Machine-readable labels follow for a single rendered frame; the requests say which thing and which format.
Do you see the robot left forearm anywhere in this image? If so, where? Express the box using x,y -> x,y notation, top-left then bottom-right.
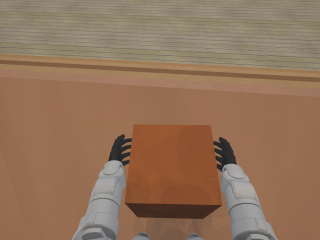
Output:
71,160 -> 126,240

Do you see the robot shin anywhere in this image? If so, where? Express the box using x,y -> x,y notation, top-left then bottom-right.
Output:
138,232 -> 149,238
187,233 -> 199,239

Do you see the robot left shin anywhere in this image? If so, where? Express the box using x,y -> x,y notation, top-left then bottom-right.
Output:
138,232 -> 149,238

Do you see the robot left hand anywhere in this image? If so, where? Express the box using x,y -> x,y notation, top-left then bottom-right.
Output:
108,134 -> 132,166

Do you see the carton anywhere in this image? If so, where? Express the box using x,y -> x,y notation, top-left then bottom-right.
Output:
124,124 -> 223,219

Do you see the robot right hand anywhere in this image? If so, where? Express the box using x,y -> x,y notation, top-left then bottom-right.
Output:
213,137 -> 237,172

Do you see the robot right forearm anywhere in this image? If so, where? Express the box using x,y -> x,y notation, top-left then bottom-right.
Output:
220,163 -> 278,240

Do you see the robot right shin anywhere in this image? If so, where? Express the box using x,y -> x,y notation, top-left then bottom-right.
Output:
187,233 -> 199,239

